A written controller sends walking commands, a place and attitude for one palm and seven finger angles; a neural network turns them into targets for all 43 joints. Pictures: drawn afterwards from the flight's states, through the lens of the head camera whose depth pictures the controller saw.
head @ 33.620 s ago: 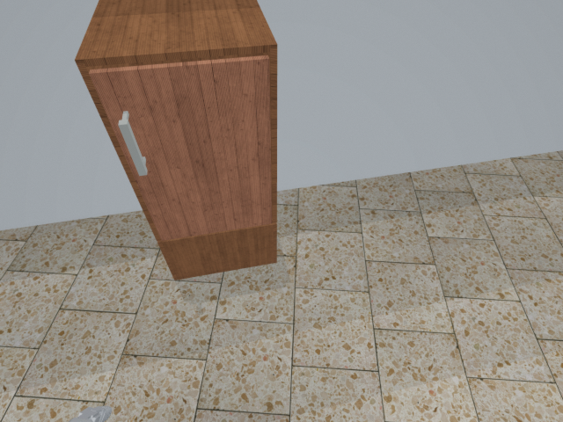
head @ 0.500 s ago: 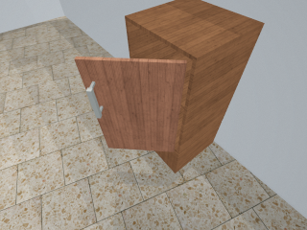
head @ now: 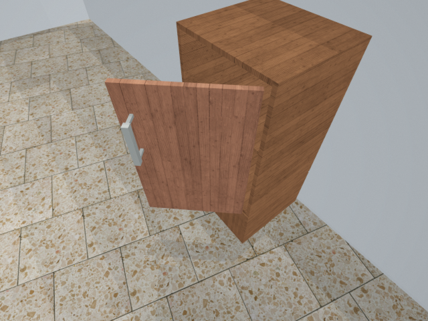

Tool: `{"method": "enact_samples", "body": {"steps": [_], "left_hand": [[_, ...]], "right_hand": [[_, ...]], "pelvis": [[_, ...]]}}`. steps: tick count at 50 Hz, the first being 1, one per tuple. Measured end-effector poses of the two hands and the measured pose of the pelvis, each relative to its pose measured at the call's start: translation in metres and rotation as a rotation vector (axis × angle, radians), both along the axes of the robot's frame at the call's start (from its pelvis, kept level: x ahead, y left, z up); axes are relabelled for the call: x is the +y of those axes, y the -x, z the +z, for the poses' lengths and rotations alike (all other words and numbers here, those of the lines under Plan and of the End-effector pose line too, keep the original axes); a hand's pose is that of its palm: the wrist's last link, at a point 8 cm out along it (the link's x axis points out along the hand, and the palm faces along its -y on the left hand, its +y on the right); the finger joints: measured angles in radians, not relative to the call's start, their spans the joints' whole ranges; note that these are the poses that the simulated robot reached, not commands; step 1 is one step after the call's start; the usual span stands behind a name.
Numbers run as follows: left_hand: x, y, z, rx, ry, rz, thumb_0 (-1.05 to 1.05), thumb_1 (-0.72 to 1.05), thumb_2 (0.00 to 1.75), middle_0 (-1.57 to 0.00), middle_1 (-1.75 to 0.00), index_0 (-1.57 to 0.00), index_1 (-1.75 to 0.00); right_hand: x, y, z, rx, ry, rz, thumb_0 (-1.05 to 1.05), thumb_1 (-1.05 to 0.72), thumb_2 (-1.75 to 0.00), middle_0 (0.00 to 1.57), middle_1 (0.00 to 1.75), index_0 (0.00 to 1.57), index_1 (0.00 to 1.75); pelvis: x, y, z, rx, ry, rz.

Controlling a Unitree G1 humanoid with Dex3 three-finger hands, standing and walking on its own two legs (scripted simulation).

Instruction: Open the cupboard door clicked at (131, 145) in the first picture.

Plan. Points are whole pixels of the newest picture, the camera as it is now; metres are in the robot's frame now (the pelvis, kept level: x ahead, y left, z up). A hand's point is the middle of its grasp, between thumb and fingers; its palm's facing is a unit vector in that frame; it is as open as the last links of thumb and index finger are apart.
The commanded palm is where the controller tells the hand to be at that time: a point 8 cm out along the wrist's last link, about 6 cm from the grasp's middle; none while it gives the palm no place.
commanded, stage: look again from close up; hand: left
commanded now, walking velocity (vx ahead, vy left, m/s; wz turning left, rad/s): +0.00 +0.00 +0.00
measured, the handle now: (134, 140) +0.57 +0.27 -0.05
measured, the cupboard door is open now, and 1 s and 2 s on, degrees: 47 47 47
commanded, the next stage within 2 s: raise the hand with hooked fingers in 0.02 s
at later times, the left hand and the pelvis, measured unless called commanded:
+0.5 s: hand (120, 306) +0.16 +0.18 -0.05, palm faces -0.09 -1.00 +0.03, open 8.3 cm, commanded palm +0.12 +0.26 -0.06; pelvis -0.06 +0.03 -0.09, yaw +1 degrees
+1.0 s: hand (83, 297) +0.17 +0.26 -0.05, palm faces -0.01 -1.00 -0.05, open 11.4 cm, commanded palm +0.14 +0.31 -0.05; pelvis -0.08 +0.06 -0.09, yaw +1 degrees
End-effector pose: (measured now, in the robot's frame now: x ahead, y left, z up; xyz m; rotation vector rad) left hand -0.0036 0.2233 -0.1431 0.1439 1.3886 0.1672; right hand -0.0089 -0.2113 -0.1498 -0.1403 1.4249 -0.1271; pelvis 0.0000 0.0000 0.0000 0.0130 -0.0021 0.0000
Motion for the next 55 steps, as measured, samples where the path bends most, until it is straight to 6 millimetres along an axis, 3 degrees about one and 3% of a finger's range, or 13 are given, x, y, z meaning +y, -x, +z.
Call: {"method": "enact_samples", "body": {"steps": [7,8,14,16,18,22,28,30,33,40,47,51,55], "left_hand": [[0.001,0.004,-0.001,0.008,0.001,0.002,0.00,0.91,0.90,-0.20,-0.30,-0.20,-0.30],[0.005,-0.003,0.005,-0.033,-0.007,0.042,0.01,0.93,0.90,-0.20,-0.30,-0.20,-0.30],[0.033,-0.111,0.093,-0.762,-0.077,0.061,0.03,0.91,0.88,-0.20,-0.33,-0.20,-0.33],[0.034,-0.143,0.113,-0.984,-0.041,0.015,0.03,0.87,0.87,-0.20,-0.34,-0.20,-0.35],[0.030,-0.162,0.124,-1.182,0.026,-0.040,0.02,0.83,0.85,-0.20,-0.37,-0.20,-0.37],[0.017,-0.161,0.118,-1.430,0.172,-0.200,0.01,0.74,0.82,-0.20,-0.42,-0.20,-0.42],[0.028,-0.121,0.066,-1.320,0.215,-0.159,0.01,0.59,0.76,-0.22,-0.50,-0.22,-0.51],[0.037,-0.110,0.060,-1.289,0.171,-0.126,0.01,0.54,0.74,-0.23,-0.53,-0.23,-0.54],[0.049,-0.105,0.069,-1.322,0.107,-0.136,0.01,0.47,0.71,-0.23,-0.58,-0.23,-0.58],[0.062,-0.133,0.084,-1.359,0.137,-0.238,0.01,0.31,0.64,-0.24,-0.68,-0.24,-0.68],[0.080,-0.148,0.087,-1.280,0.143,-0.216,0.00,0.15,0.57,-0.25,-0.79,-0.25,-0.79],[0.090,-0.150,0.094,-1.312,0.105,-0.207,0.00,0.05,0.53,-0.26,-0.85,-0.26,-0.85],[0.098,-0.153,0.094,-1.325,0.096,-0.213,0.00,-0.04,0.49,-0.26,-0.91,-0.26,-0.91]], "right_hand": [[0.003,0.000,0.000,0.004,0.002,-0.002,0.00,-0.91,-0.90,0.20,0.30,0.20,0.30],[0.001,-0.003,0.002,-0.026,0.013,-0.005,0.01,-0.91,-0.90,0.20,0.30,0.20,0.30],[-0.019,-0.067,0.017,-0.451,0.101,0.029,0.01,-0.91,-0.90,0.20,0.30,0.20,0.30],[-0.025,-0.094,0.024,-0.581,0.123,0.064,0.01,-0.91,-0.90,0.20,0.30,0.20,0.30],[-0.030,-0.120,0.033,-0.701,0.140,0.100,0.01,-0.91,-0.90,0.20,0.30,0.20,0.30],[-0.029,-0.164,0.046,-0.897,0.162,0.181,0.01,-0.91,-0.90,0.20,0.30,0.20,0.30],[-0.001,-0.198,0.044,-1.017,0.146,0.254,0.01,-0.90,-0.90,0.20,0.30,0.20,0.30],[0.014,-0.197,0.036,-1.008,0.124,0.275,0.01,-0.90,-0.90,0.20,0.30,0.20,0.30],[0.037,-0.186,0.017,-0.952,0.080,0.300,0.01,-0.90,-0.90,0.20,0.30,0.20,0.30],[0.067,-0.128,-0.028,-0.746,-0.001,0.267,0.01,-0.90,-0.90,0.20,0.30,0.21,0.30],[0.052,-0.081,-0.030,-0.634,0.049,0.169,0.01,-0.89,-0.90,0.21,0.30,0.21,0.30],[0.035,-0.075,-0.023,-0.625,0.106,0.161,0.01,-0.90,-0.90,0.21,0.30,0.21,0.30],[0.021,-0.083,-0.014,-0.642,0.154,0.170,0.01,-0.90,-0.90,0.20,0.30,0.21,0.30]], "pelvis": [[0.004,0.001,0.000,0.005,0.006,-0.001],[0.006,0.002,-0.001,0.005,0.010,-0.005],[0.017,0.015,-0.010,0.058,0.002,0.041],[0.020,0.024,-0.020,0.104,0.000,0.044],[0.021,0.032,-0.032,0.148,-0.005,0.033],[0.023,0.048,-0.064,0.212,-0.010,0.017],[0.029,0.063,-0.100,0.240,0.010,0.026],[0.030,0.066,-0.105,0.243,0.027,0.033],[0.033,0.071,-0.110,0.249,0.053,0.044],[0.042,0.081,-0.109,0.268,0.084,0.053],[0.052,0.079,-0.097,0.271,0.073,0.035],[0.056,0.076,-0.094,0.273,0.069,0.032],[0.058,0.073,-0.094,0.274,0.069,0.033]]}}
